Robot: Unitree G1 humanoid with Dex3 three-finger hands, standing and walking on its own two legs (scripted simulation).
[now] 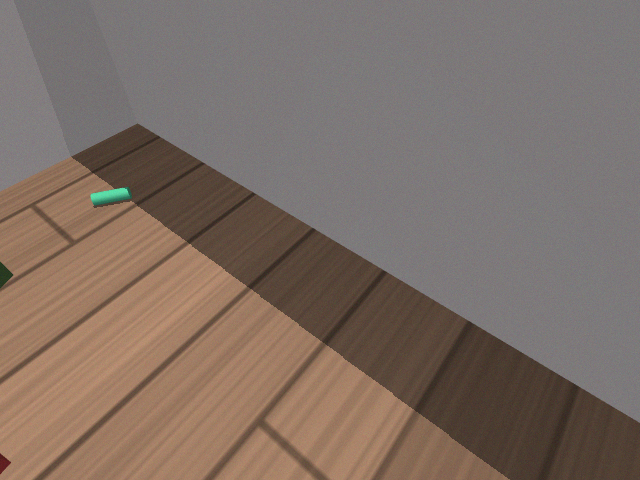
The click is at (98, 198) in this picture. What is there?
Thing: lying can
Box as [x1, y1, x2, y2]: [91, 187, 131, 205]
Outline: 131,194 129,188 124,187 91,193 91,199 95,205 131,198
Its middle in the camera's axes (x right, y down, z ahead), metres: -0.97 -0.20 +1.78
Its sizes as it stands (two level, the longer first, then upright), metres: 0.157 0.056 0.056
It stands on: the floor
